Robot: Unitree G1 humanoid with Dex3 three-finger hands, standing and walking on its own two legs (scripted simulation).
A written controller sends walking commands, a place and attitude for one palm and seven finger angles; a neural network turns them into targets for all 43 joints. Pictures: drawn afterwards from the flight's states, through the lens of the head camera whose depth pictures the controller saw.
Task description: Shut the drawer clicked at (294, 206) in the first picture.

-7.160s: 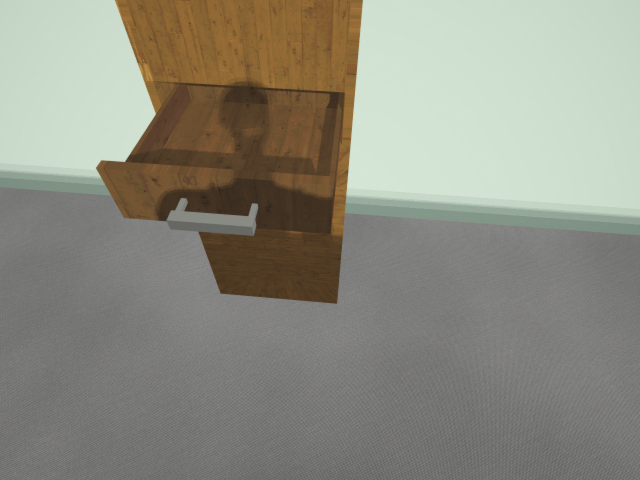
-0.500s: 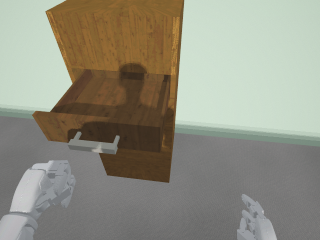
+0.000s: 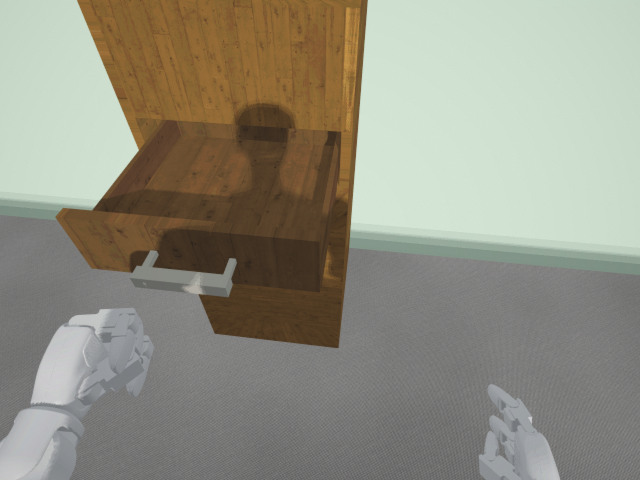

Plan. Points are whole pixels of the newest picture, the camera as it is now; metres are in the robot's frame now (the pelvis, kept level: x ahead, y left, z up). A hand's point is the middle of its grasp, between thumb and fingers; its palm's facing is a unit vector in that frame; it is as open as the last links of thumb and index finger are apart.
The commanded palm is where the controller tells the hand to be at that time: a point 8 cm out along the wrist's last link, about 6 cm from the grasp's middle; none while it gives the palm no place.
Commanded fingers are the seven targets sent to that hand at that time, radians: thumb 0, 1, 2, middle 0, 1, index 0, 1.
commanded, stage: bring the fist close to the handle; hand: left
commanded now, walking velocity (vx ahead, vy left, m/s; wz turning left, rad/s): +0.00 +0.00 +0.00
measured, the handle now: (187, 270) +0.39 +0.24 +0.02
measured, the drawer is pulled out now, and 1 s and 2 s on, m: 0.27 0.27 0.21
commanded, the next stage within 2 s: push the drawer shut in 1.08 s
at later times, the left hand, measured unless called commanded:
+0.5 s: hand (170, 350) +0.25 +0.21 +0.04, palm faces -0.04 -1.00 -0.04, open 3.3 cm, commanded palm +0.24 +0.27 +0.04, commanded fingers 0.00 0.90 0.90 -1.40 -1.60 -1.40 -1.60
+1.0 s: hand (192, 337) +0.28 +0.20 +0.02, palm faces -0.03 -1.00 -0.06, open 3.3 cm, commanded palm +0.26 +0.25 +0.03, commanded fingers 0.00 0.90 0.90 -1.40 -1.60 -1.40 -1.60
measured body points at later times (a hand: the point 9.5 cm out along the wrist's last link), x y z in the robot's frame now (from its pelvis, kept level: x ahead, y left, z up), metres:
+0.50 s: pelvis -0.01 +0.02 -0.02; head +0.03 +0.02 +0.43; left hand +0.25 +0.26 +0.05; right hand +0.15 -0.22 -0.10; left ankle +0.00 +0.12 -0.72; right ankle +0.00 -0.11 -0.72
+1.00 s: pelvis -0.01 +0.00 -0.03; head +0.05 +0.00 +0.41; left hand +0.28 +0.25 +0.03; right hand +0.14 -0.24 -0.12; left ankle +0.00 +0.12 -0.72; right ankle +0.00 -0.11 -0.72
